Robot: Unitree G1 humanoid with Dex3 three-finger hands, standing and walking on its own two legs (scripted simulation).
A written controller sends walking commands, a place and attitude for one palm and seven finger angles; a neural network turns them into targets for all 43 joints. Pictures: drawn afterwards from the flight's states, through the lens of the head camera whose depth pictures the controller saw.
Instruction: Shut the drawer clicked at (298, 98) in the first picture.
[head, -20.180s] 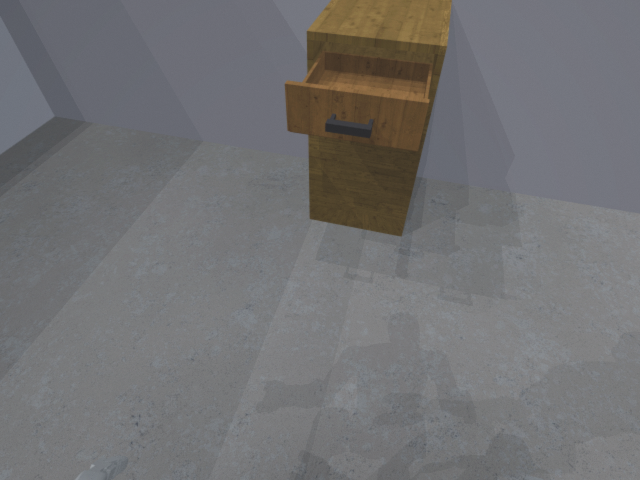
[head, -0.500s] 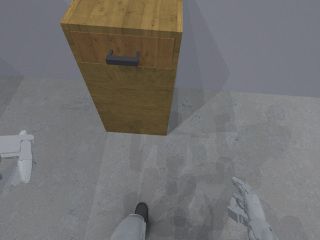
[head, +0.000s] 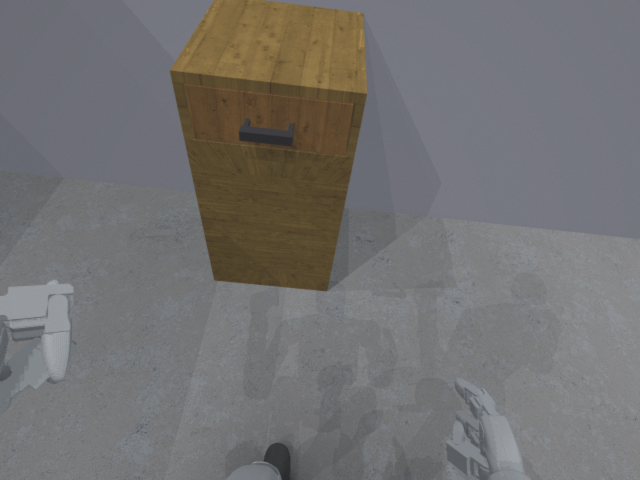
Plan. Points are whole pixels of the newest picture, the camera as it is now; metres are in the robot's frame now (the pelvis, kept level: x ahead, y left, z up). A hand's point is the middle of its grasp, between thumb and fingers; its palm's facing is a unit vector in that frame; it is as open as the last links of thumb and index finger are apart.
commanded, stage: stop stepping back and stand still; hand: left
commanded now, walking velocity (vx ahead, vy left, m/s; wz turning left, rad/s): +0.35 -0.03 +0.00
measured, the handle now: (267, 130) +0.82 +0.15 -0.06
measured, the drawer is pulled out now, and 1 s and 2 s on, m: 0.00 0.00 0.00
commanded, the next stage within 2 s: let the arm hang, fingers relaxed in 1.20 s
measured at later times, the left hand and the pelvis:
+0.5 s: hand (17, 418) +0.14 +0.23 +0.18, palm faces +0.29 -0.80 -0.53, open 3.2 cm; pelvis -0.05 +0.00 -0.01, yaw -3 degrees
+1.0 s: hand (20, 383) +0.16 +0.25 +0.16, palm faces +0.36 -0.80 -0.47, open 3.2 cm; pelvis -0.02 +0.01 +0.00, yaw +0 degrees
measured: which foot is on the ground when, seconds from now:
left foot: down 0.00-0.00, up 0.02-0.14, down 0.16-1.00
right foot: down 0.00-0.16, up 0.18-0.42, down 0.44-1.00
